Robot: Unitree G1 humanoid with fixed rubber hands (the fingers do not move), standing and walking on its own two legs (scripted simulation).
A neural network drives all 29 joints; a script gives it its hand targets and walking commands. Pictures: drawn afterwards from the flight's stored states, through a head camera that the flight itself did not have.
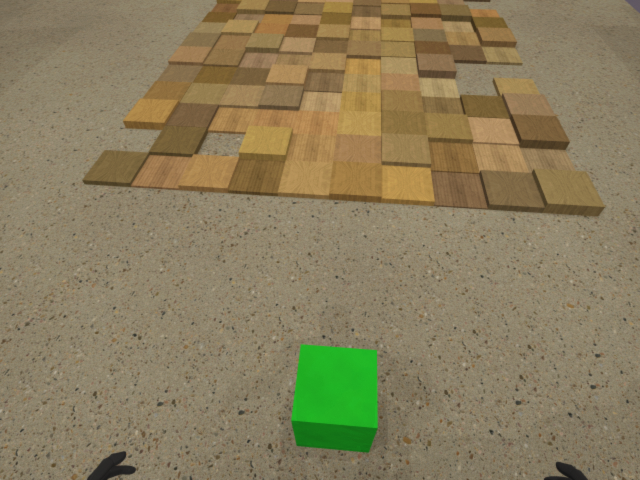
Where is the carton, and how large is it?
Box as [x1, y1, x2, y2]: [291, 344, 377, 452]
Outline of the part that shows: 301,344 291,418 296,444 303,446 368,452 377,428 376,350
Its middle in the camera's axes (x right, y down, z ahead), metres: +0.04 +0.45 +1.10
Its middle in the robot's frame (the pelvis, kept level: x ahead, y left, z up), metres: +0.43 -0.01 -0.66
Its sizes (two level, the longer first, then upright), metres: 0.210 0.200 0.250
